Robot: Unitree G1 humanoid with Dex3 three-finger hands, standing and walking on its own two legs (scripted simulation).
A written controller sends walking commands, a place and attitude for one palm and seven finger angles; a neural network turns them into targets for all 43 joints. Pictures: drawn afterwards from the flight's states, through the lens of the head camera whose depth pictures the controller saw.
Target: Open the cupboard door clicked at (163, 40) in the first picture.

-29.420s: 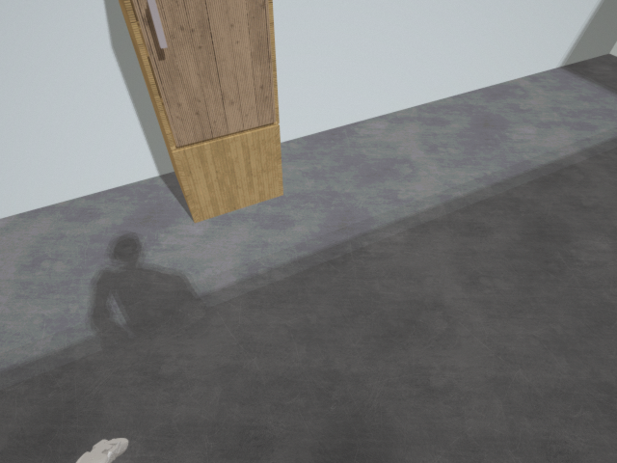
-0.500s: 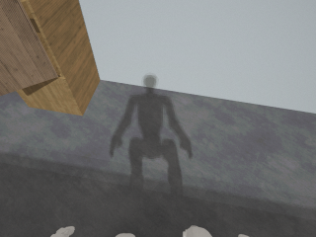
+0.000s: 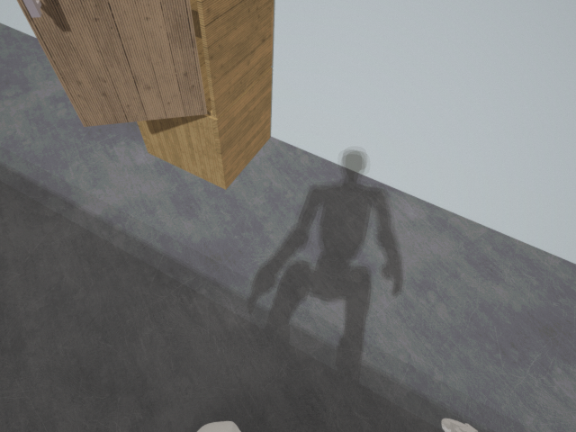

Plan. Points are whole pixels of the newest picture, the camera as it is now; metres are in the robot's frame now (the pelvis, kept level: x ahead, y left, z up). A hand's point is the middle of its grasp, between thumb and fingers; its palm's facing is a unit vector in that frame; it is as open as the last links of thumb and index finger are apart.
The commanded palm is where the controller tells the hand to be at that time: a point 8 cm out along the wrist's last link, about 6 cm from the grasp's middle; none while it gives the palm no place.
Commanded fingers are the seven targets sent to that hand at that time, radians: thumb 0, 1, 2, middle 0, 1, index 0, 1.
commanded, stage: turn to face it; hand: left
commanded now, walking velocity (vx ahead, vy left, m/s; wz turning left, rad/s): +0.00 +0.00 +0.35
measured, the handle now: out of the picture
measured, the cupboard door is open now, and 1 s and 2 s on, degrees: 42 42 42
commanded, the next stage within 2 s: take the last steps up to it in 0.36 s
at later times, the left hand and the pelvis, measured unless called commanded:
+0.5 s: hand out of the picture +0.06 +0.17 -0.14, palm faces +0.15 -0.95 -0.26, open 7.4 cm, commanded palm none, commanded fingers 0.00 0.90 0.90 -0.20 -0.30 -0.20 -0.30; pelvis +0.01 -0.03 +0.01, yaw +9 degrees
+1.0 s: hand out of the picture -0.06 +0.24 -0.17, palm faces +0.36 -0.91 -0.19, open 7.4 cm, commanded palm none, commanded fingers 0.00 0.90 0.90 -0.20 -0.30 -0.20 -0.30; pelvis +0.07 +0.08 +0.01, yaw +16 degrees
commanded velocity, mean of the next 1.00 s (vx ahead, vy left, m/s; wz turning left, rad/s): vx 0.17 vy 0.07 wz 0.19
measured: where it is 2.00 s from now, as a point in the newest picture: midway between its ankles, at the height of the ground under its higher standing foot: (212, 353)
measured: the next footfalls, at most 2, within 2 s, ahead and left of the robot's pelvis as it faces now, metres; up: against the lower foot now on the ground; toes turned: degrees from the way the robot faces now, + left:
right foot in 0.42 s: +0.05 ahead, -0.14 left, +0.00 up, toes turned +4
left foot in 0.90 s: +0.10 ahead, +0.19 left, +0.00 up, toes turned +23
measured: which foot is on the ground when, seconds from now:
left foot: down 0.00-0.42, up 0.44-0.88, down 0.90-1.00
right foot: up 0.00-0.40, down 0.42-0.90, up 0.92-1.00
